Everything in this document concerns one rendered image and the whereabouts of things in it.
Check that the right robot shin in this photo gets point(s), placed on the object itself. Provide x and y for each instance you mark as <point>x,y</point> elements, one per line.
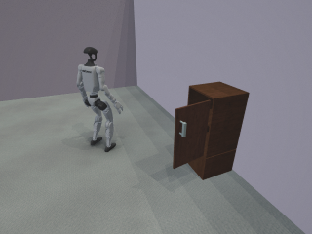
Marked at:
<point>109,133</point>

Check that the robot left hand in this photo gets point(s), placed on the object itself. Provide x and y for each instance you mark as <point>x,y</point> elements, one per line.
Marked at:
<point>84,99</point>

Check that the left robot upper arm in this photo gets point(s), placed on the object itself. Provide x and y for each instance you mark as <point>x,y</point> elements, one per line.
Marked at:
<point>80,76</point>

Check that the humanoid robot torso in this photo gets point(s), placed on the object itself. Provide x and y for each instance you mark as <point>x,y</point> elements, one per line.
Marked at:
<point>91,84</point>

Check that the handle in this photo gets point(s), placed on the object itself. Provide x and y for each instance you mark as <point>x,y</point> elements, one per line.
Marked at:
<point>183,131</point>

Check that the robot left forearm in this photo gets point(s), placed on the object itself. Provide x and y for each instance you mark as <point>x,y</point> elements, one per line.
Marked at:
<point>82,91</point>

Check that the right robot upper arm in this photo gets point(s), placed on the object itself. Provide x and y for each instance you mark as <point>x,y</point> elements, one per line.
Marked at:
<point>101,76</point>

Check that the cupboard door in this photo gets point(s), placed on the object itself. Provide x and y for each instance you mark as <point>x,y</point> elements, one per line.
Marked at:
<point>192,146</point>

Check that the robot right hand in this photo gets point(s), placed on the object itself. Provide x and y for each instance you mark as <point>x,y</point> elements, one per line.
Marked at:
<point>118,105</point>

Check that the robot right forearm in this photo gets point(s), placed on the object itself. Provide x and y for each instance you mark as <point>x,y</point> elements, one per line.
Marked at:
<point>109,95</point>

